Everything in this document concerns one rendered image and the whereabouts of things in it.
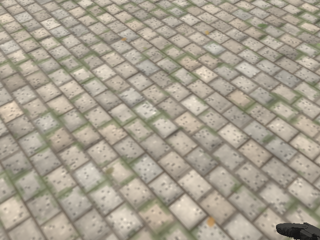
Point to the right robot hand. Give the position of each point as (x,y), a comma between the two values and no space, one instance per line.
(299,231)

